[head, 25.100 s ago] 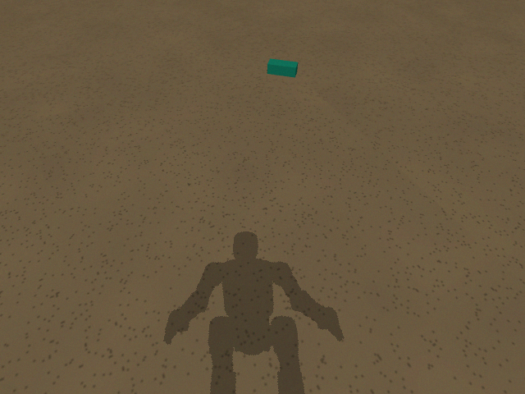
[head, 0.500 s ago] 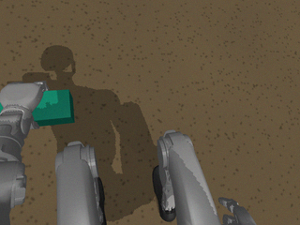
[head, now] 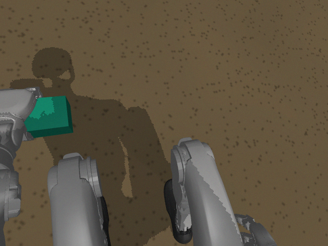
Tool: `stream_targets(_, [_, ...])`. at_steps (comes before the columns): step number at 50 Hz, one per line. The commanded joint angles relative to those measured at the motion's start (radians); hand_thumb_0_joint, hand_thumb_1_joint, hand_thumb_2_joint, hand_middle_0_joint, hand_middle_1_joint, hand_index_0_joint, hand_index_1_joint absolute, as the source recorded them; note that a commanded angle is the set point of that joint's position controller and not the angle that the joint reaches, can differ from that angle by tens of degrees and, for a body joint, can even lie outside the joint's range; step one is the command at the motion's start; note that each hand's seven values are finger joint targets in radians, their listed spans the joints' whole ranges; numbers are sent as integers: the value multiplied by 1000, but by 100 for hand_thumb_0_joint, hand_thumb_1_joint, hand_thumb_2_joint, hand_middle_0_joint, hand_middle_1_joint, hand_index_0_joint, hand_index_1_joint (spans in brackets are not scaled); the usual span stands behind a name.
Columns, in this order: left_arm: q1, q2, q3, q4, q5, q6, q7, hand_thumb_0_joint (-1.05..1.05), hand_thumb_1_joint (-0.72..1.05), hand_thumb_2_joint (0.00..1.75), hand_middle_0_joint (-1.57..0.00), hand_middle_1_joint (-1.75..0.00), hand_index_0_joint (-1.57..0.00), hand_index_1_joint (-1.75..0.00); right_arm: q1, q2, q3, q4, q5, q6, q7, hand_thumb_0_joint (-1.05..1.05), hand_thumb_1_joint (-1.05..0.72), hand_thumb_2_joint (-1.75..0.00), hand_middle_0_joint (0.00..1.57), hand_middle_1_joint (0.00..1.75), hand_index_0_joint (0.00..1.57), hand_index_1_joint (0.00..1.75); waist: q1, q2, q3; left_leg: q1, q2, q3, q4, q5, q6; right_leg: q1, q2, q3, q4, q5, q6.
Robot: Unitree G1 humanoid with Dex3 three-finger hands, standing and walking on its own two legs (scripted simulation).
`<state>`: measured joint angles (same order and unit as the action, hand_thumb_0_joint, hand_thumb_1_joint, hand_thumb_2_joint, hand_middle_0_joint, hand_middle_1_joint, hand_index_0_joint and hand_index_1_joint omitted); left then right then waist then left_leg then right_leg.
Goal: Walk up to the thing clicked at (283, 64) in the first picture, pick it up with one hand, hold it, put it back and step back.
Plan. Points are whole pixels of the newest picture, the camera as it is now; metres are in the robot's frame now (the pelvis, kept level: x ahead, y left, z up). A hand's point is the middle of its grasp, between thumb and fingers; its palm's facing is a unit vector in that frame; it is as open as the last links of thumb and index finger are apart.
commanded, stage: lower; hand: left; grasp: from above
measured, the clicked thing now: (26, 119) +0.43 +0.30 -0.20
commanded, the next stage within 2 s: rest in 0.26 s
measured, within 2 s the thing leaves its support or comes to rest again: neither
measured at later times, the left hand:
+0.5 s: hand (32, 122) +0.43 +0.29 -0.23, palm faces -0.47 -0.07 -0.88, open 11.2 cm
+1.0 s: hand (37, 123) +0.44 +0.29 -0.26, palm faces -0.46 -0.10 -0.88, open 11.2 cm
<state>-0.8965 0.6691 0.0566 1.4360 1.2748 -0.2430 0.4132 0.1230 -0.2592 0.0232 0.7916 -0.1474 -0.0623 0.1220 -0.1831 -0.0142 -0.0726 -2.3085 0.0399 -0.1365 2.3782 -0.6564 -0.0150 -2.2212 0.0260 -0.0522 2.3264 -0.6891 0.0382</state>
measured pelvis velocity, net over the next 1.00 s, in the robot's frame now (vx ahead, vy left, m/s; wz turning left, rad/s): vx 0.01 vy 0.00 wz -0.08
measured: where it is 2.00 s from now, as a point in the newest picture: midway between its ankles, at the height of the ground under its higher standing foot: (141, 229)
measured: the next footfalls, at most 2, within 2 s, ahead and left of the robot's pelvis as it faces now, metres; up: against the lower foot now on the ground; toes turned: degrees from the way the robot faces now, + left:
none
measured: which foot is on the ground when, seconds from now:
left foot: down 0.00-1.00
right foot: down 0.00-1.00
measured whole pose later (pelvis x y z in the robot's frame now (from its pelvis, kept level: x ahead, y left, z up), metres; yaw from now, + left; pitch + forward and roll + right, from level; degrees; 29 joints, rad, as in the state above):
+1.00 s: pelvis +0.01 +0.00 -0.05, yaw -4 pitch +29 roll -10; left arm -0.89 0.85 0.19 1.62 1.34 -0.30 0.60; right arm 0.07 -0.28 0.14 0.79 -0.29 -0.14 0.20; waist -0.28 -0.09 0.06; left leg -2.39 0.03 -0.23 2.57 -0.71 -0.03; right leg -2.28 0.06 -0.11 2.46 -0.71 0.05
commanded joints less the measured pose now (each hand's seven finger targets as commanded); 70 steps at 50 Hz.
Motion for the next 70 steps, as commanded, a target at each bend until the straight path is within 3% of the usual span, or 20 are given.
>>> stream_targets(1, [-307, 230, 23, -98, -6, -10, 41, 0, 53, 99, -92, -89, -92, -89, 184, -239, -60, -24, -3, -9, -7, 0, -91, -90, 20, 30, 20, 30, -26, 204, -609, 478, -25, 95, -217, 103, 40, 277, 34, -106, -241, 170, -71])
stream_targets(5, [-306, 296, 66, -101, 16, -31, 63, 0, 54, 102, -94, -89, -94, -89, 179, -245, -47, -28, -14, -12, -3, 0, -91, -90, 20, 30, 20, 30, -19, 241, -625, 477, -27, 97, -191, 126, 38, 285, 32, -106, -213, 190, -70])
stream_targets(8, [-323, 261, 34, -56, 16, -40, 78, 0, 54, 100, -93, -89, -93, -89, 162, -244, -41, -25, -20, -16, 0, 0, -91, -90, 20, 30, 20, 30, -44, 231, -583, 454, -23, 90, -180, 82, 39, 246, 42, -112, -217, 153, -68])
stream_targets(11, [-285, 313, 75, -71, 30, -40, 104, 0, 54, 98, -92, -88, -93, -87, 163, -251, -39, -20, -29, -20, 0, 0, -91, -90, 20, 30, 20, 30, -16, 285, -620, 487, -24, 94, -170, 111, 32, 259, 39, -112, -196, 176, -70])
stream_targets(19, [-300, 339, 110, -71, 29, -28, 139, 0, 54, 101, -90, -89, -91, -87, 169, -266, -34, -12, -53, -29, 17, 0, -90, -90, 20, 30, 20, 30, -49, 292, -612, 470, -21, 80, -140, 137, 32, 251, 41, -132, -161, 211, -66])
stream_targets(22, [-293, 299, 71, -7, 30, -21, 139, 0, 53, 100, -90, -87, -90, -86, 165, -262, -19, -7, -62, -34, 23, 0, -90, -90, 20, 30, 20, 30, -72, 252, -586, 441, -17, 81, -112, 146, 38, 264, 48, -128, -165, 236, -58])
stream_targets(26, [-233, 385, 153, -2, 35, -26, 155, 0, 55, 103, -91, -89, -92, -88, 181, -273, -16, 0, -76, -31, 27, 0, -90, -90, 20, 30, 20, 30, -48, 272, -616, 428, -15, 79, -99, 187, 36, 318, 49, -129, -144, 273, -56])
stream_targets(27, [-258, 326, 106, 15, 31, -27, 152, 0, 56, 102, -91, -89, -92, -88, 159, -271, -12, -18, -76, -34, 31, 0, -90, -90, 20, 30, 20, 30, -67, 259, -588, 426, -16, 72, -99, 157, 35, 273, 49, -137, -139, 241, -61])
stream_targets(30, [-277, 334, 85, 38, 26, -40, 149, 0, 55, 101, -91, -88, -92, -87, 139, -269, 5, -25, -83, -43, 37, 0, -90, -90, 20, 30, 20, 30, -74, 272, -560, 399, -15, 64, -90, 125, 36, 274, 55, -136, -139, 217, -61])
stream_targets(32, [-229, 434, 175, 30, 37, -48, 170, 0, 57, 101, -92, -88, -93, -87, 164, -291, -2, -14, -88, -38, 33, 0, -90, -90, 20, 30, 20, 30, -49, 272, -586, 407, -16, 66, -90, 149, 35, 306, 54, -143, -133, 234, -58])
stream_targets(36, [-272, 370, 125, 54, 53, -56, 182, 0, 61, 102, -95, -89, -96, -87, 144, -280, 13, -14, -111, -43, 46, 0, -90, -90, 20, 30, 20, 30, -99, 307, -543, 436, -12, 55, -77, 143, 27, 247, 57, -162, -110, 233, -63])
stream_targets(40, [-249, 434, 167, 55, 55, -64, 207, 0, 62, 102, -96, -87, -97, -86, 142, -300, 25, -7, -123, -55, 51, 0, -90, -90, 20, 30, 20, 30, -89, 314, -534, 416, -12, 50, -65, 155, 29, 264, 59, -167, -110, 245, -59])
stream_targets(45, [-271, 401, 122, 72, 52, -56, 216, 0, 62, 100, -94, -89, -96, -87, 128, -307, 33, -11, -141, -76, 68, 0, -90, -90, 20, 30, 20, 30, -116, 330, -517, 417, -7, 48, -45, 149, 28, 265, 61, -161, -100, 252, -56])
stream_targets(47, [-227, 448, 164, 73, 56, -50, 228, 0, 62, 101, -96, -87, -97, -86, 139, -308, 37, 2, -141, -74, 70, 0, -90, -90, 20, 30, 20, 30, -96, 335, -555, 433, -6, 47, -44, 182, 27, 308, 65, -160, -96, 285, -55])
stream_targets(52, [-251, 385, 108, 117, 44, -41, 229, 0, 58, 100, -94, -86, -94, -85, 112, -307, 45, -15, -143, -88, 82, 0, -90, -90, 20, 30, 20, 30, -120, 321, -489, 391, -5, 37, -50, 122, 29, 257, 69, -172, -95, 229, -60])
stream_targets(55, [-209, 419, 143, 142, 47, -35, 237, 0, 58, 102, -94, -87, -94, -86, 120, -320, 44, -9, -142, -88, 81, 0, -90, -90, 20, 30, 20, 30, -102, 310, -498, 405, -6, 32, -57, 135, 27, 267, 71, -180, -97, 238, -59])
stream_targets(58, [-265, 409, 108, 163, 50, -41, 234, 0, 59, 99, -94, -85, -95, -84, 117, -318, 67, -17, -153, -99, 93, 0, -90, -90, 20, 30, 20, 30, -143, 292, -450, 371, -6, 26, -41, 122, 31, 252, 68, -186, -91, 237, -54])
stream_targets(63, [-219, 405, 103, 200, 45, -47, 237, 0, 57, 97, -93, -82, -94, -82, 101, -327, 69, -26, -147, -102, 91, 0, -90, -90, 20, 30, 20, 30, -122, 287, -459, 383, -3, 23, -56, 116, 29, 274, 75, -185, -104, 226, -55])
stream_targets(65, [-254, 414, 95, 205, 52, -52, 236, 0, 58, 98, -94, -82, -94, -82, 111, -310, 100, -22, -159, -105, 98, 0, -90, -90, 20, 30, 20, 30, -152, 285, -444, 380, -6, 22, -42, 126, 32, 270, 71, -194, -95, 244, -49])
stream_targets(70, [-246, 420, 85, 232, 44, -57, 246, 0, 55, 97, -93, -82, -92, -82, 91, -322, 110, -31, -162, -110, 96, 0, -90, -90, 20, 30, 20, 30, -151, 276, -415, 358, -4, 15, -49, 86, 33, 267, 76, -196, -110, 206, -50])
